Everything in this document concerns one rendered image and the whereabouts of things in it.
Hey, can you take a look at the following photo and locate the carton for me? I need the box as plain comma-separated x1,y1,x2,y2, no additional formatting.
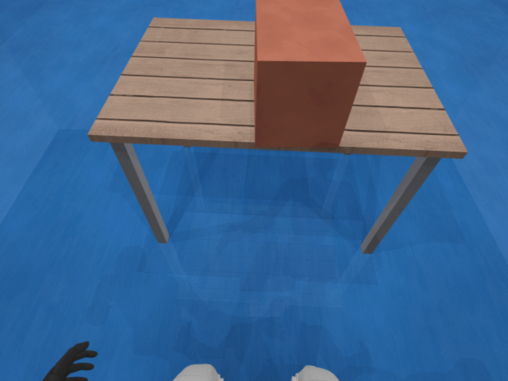
254,0,367,148

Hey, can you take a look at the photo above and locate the robot left hand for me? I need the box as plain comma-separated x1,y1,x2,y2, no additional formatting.
42,341,98,381

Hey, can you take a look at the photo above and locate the table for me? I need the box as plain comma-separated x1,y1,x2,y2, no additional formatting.
87,17,468,254

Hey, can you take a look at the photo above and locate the robot left thigh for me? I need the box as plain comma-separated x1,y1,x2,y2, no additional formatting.
173,364,224,381

